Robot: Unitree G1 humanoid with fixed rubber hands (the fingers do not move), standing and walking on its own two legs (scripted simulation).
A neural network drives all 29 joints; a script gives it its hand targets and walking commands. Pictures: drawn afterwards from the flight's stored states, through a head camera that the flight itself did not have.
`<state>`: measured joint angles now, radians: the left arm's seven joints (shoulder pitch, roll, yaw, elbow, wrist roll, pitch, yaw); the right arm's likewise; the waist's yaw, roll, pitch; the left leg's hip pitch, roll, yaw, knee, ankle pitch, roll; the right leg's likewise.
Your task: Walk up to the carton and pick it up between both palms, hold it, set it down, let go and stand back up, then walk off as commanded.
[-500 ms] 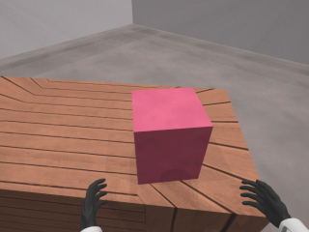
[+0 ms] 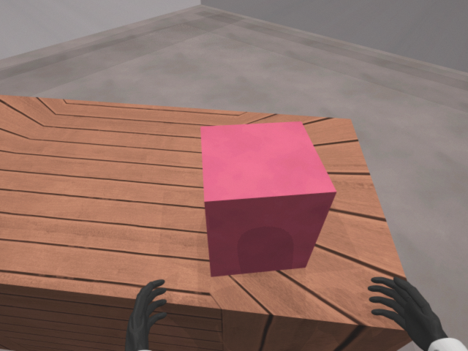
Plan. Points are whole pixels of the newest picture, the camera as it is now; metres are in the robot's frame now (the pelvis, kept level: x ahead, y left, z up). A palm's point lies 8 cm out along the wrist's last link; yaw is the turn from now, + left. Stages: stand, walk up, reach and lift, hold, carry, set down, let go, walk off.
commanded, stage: set down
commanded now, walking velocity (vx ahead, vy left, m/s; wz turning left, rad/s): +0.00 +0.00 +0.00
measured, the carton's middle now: (255, 200) +0.43 +0.03 +0.02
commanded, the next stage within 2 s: let go in 1.40 s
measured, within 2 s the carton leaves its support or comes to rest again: neither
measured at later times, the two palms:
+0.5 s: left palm (131, 347) +0.15 +0.21 -0.03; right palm out of the picture +0.17 -0.25 -0.03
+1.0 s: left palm out of the picture +0.14 +0.21 -0.05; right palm out of the picture +0.16 -0.24 -0.04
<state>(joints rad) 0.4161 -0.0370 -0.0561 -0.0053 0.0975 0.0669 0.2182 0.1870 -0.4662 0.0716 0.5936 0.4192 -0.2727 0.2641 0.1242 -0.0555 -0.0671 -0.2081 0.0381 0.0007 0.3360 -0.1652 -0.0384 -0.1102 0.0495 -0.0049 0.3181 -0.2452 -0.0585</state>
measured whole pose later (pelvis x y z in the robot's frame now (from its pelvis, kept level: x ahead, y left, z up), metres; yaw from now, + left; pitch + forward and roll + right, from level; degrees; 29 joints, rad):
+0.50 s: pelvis -0.02 +0.00 +0.00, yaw +0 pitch +1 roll +0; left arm 0.31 0.05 -0.04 0.18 0.10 0.04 0.17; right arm 0.25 -0.40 0.07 0.67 0.35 -0.29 0.22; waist 0.12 -0.08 -0.07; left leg -0.21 0.04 0.00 0.34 -0.15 -0.04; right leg -0.11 0.05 0.00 0.32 -0.23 -0.05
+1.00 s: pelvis -0.01 +0.00 +0.00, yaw +0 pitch +0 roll +0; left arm 0.32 0.11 -0.04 0.27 0.10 0.11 0.09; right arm 0.25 -0.34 0.07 0.67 0.26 -0.26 0.14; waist 0.10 -0.07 -0.06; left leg -0.18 0.03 0.00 0.34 -0.16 -0.04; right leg -0.08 0.04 0.00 0.32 -0.24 -0.05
